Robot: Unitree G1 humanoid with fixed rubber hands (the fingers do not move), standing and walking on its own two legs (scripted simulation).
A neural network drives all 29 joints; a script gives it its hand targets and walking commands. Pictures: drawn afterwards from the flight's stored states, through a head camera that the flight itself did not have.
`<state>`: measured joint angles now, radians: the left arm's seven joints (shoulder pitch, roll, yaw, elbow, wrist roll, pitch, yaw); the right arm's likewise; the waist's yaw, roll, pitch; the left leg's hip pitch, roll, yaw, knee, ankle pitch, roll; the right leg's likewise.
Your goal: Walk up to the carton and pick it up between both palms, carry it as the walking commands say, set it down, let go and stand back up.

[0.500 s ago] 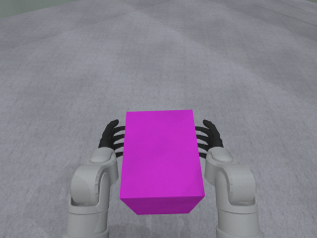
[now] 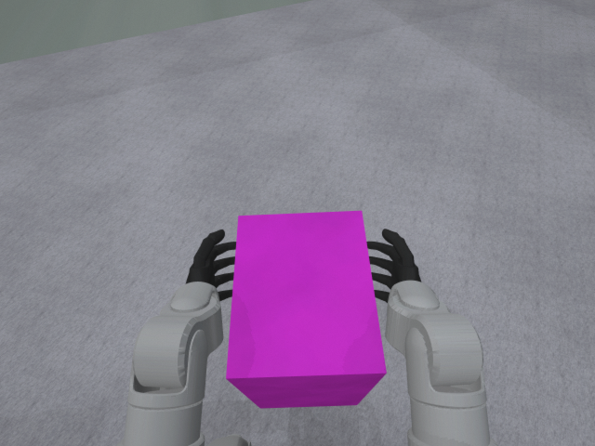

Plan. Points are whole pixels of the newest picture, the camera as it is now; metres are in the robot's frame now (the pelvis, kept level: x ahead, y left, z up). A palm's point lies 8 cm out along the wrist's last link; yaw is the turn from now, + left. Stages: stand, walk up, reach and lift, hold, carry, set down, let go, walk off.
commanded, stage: carry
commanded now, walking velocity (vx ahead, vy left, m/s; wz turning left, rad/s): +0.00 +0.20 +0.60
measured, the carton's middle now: (304, 321) +0.28 -0.01 +0.01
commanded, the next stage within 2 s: none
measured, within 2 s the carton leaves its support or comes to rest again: neither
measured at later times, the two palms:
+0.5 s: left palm out of the picture +0.20 +0.34 +0.08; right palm (200, 322) +0.26 +0.11 +0.07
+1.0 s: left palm out of the picture +0.01 +0.55 +0.05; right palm out of the picture +0.15 +0.36 +0.06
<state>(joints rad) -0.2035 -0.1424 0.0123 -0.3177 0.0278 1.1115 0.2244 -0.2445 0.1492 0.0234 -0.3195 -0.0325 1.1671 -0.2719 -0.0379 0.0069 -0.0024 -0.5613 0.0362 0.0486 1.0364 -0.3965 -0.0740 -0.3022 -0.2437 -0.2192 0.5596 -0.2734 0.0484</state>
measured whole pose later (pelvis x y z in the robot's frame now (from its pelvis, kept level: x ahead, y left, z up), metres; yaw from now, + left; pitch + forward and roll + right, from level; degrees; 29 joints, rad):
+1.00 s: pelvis -0.15 +0.29 -0.02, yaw +32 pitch +3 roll -1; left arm -0.19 -0.14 0.03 -0.29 0.01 1.14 0.25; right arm -0.23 0.15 0.04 -0.23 -0.04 1.14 -0.25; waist 0.02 -0.03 -0.01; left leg -0.46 0.00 0.04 0.64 -0.24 0.04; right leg -0.58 -0.14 -0.09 1.12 -0.53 0.10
